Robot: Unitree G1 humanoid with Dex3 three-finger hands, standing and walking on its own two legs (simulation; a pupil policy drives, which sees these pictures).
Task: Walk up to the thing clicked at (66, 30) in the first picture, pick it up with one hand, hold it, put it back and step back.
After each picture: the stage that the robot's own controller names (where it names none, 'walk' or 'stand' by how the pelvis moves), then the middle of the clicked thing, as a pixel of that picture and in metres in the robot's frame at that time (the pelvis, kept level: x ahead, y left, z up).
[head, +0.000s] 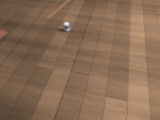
stand; (66, 27) +1.75 +0.22 -0.72
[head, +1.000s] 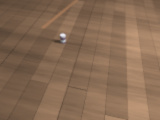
walk; (62, 38) +1.63 +0.20 -0.71
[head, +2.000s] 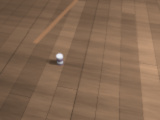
walk; (59, 59) +1.10 +0.21 -0.71
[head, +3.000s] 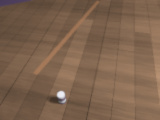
walk; (61, 97) +0.72 +0.20 -0.71
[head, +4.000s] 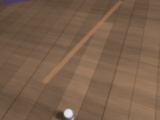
walk; (69, 116) +0.50 +0.19 -0.70
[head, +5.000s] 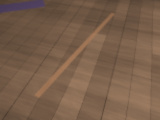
stand; out of the picture +0.43 +0.17 -0.72
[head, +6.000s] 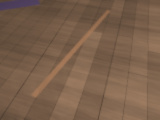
stand; out of the picture +0.42 +0.18 -0.73
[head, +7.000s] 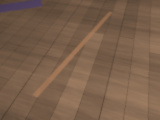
stand; out of the picture +0.43 +0.18 -0.73
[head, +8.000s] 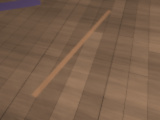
stand; out of the picture +0.42 +0.19 -0.73
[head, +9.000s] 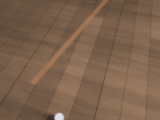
go down; (59, 119) +0.43 +0.18 -0.71
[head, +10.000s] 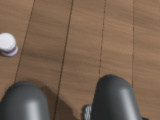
go down; (8, 46) +0.50 +0.25 -0.28
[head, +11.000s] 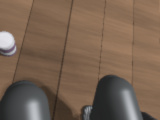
close in; (6, 45) +0.49 +0.26 -0.27
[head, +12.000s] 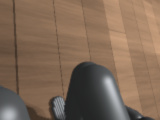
close in; out of the picture +0.47 +0.29 -0.22
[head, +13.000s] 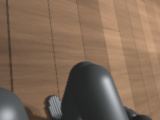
close; out of the picture +0.46 +0.29 -0.23
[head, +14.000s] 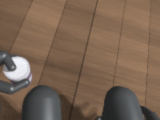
lift; (19, 74) +0.35 +0.23 -0.07
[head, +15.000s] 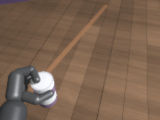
hold; (44, 90) +0.33 +0.14 +0.05
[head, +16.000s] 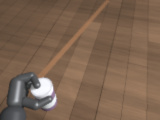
hold; (45, 95) +0.32 +0.15 +0.00
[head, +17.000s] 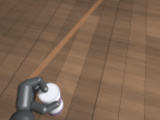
crouch; (52, 100) +0.31 +0.12 -0.03
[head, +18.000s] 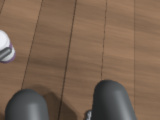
lower; (1, 48) +0.47 +0.23 -0.10
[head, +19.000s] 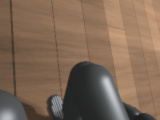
lower; out of the picture +0.43 +0.29 -0.23
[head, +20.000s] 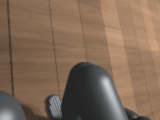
lower; out of the picture +0.43 +0.29 -0.23
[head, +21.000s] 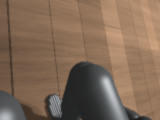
lower; out of the picture +0.44 +0.30 -0.23
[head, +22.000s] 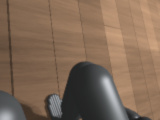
lower; out of the picture +0.44 +0.30 -0.23
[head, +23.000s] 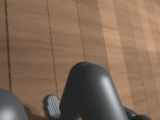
draw back; out of the picture +0.44 +0.28 -0.23
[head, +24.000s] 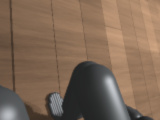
rise; out of the picture +0.43 +0.28 -0.23
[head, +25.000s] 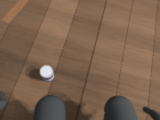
walk; (47, 74) +0.46 +0.19 -0.43
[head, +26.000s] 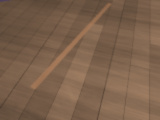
stand; out of the picture +0.40 +0.15 -0.66
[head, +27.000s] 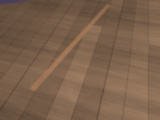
stand; out of the picture +0.40 +0.17 -0.67
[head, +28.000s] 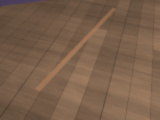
stand; out of the picture +0.40 +0.15 -0.71
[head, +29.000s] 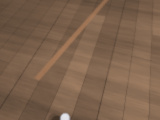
walk; out of the picture +0.43 +0.14 -0.70
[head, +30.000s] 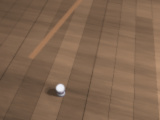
walk; (60, 90) +0.62 +0.17 -0.70
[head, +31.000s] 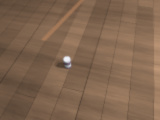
walk; (67, 62) +0.97 +0.21 -0.70
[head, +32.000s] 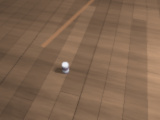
stand; (65, 68) +1.02 +0.19 -0.71
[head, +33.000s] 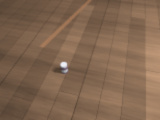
stand; (64, 67) +1.03 +0.21 -0.73
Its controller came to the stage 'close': yes
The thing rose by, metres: 0.71
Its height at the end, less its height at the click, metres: +0.00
